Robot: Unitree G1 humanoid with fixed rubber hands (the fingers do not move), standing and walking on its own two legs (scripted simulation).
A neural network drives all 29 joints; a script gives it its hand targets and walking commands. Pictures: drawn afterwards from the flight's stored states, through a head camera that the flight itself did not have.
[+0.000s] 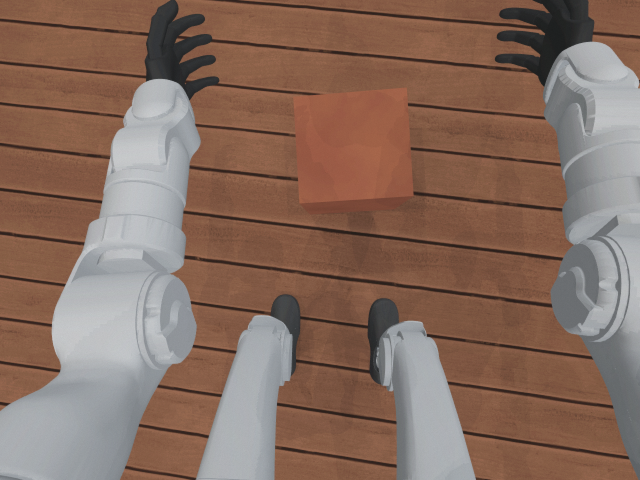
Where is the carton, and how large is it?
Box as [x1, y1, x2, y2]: [293, 88, 413, 214]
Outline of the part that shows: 406,88 293,97 299,203 310,214 395,208 413,195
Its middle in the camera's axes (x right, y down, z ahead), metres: +0.07 -0.18 +0.84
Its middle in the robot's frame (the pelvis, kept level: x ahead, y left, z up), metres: +0.55 -0.01 -0.53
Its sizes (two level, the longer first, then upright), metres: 0.210 0.200 0.250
